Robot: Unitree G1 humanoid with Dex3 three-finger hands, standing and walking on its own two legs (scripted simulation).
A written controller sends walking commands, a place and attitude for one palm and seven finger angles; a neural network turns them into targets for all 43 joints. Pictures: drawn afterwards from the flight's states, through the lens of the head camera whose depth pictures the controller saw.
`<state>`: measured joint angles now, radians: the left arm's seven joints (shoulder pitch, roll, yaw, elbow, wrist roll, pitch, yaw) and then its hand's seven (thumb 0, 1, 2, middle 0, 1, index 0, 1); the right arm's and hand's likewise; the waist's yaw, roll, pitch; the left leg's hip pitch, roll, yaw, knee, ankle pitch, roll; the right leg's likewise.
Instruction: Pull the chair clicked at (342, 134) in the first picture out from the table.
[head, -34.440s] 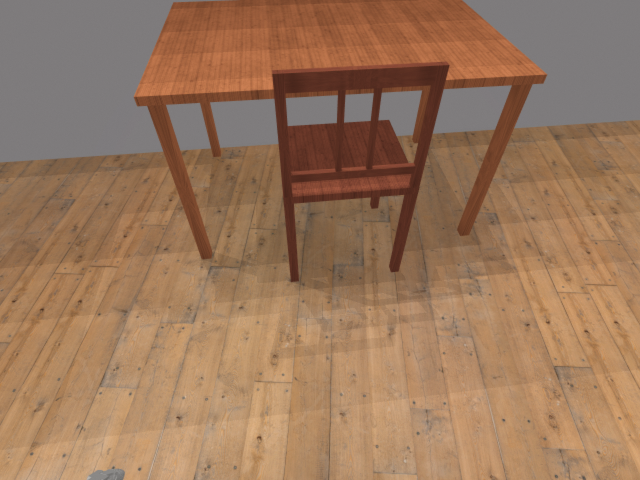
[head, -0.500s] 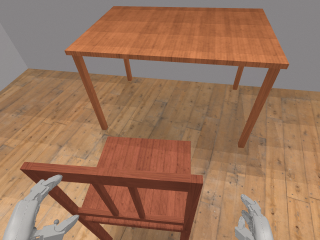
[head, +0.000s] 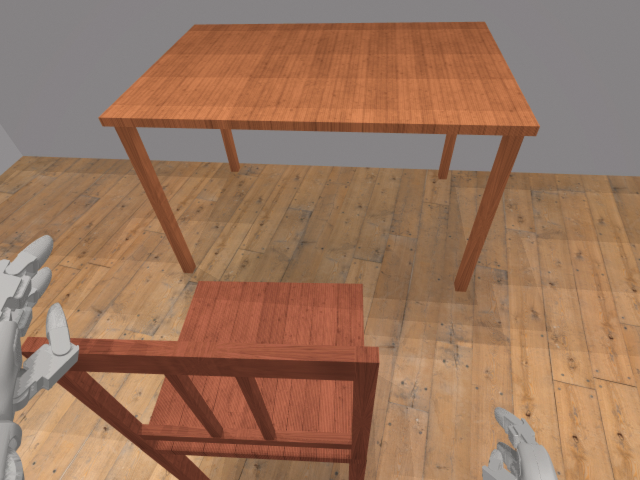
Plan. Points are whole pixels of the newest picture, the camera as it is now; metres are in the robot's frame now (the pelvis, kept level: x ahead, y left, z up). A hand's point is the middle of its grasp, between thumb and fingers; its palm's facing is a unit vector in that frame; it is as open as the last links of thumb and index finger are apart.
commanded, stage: draw the hand back to the body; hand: left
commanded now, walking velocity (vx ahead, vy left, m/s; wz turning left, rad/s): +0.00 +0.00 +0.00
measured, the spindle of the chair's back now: (197, 405) +0.24 +0.23 -0.12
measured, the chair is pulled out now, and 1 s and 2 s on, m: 0.60 0.60 0.60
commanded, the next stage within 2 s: step back with the hand held close in 0.06 s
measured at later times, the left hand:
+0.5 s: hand (60, 355) +0.18 +0.27 +0.15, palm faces +0.33 -0.78 -0.53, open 7.4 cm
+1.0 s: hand (3, 418) +0.12 +0.28 +0.16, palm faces +0.43 -0.76 -0.49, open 7.4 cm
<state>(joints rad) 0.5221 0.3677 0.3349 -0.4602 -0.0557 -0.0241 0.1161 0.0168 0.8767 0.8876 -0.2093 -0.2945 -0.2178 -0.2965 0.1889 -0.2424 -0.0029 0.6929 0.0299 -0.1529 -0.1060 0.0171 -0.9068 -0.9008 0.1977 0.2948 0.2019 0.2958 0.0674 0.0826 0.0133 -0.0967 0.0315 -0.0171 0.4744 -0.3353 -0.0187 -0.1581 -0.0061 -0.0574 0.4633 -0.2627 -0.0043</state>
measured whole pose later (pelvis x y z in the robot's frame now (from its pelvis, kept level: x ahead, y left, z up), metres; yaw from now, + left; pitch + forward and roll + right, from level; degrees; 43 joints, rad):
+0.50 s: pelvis -0.03 +0.02 +0.00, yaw -2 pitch +0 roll +1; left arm 0.55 0.40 0.38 -0.46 -0.04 -0.11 0.12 0.02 0.89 0.90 -0.21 -0.30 -0.21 -0.30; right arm 0.15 -0.22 -0.01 0.61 0.02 -0.05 -0.10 0.02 -0.91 -0.90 0.20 0.30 0.20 0.30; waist 0.00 0.04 0.03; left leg -0.18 -0.01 0.03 0.43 -0.26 0.01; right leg -0.27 -0.05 -0.01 0.45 -0.19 0.03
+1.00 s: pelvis -0.09 +0.02 -0.01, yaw -1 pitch +1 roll -1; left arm 0.54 0.40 0.41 -0.49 -0.02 -0.15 0.17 0.02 0.89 0.90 -0.21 -0.30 -0.21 -0.30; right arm 0.23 -0.21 0.00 0.61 0.02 -0.09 -0.11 0.02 -0.91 -0.90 0.20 0.30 0.20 0.30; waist 0.01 0.02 0.01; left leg -0.35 0.01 0.00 0.57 -0.24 0.01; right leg -0.38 -0.03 -0.04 0.48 -0.14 0.02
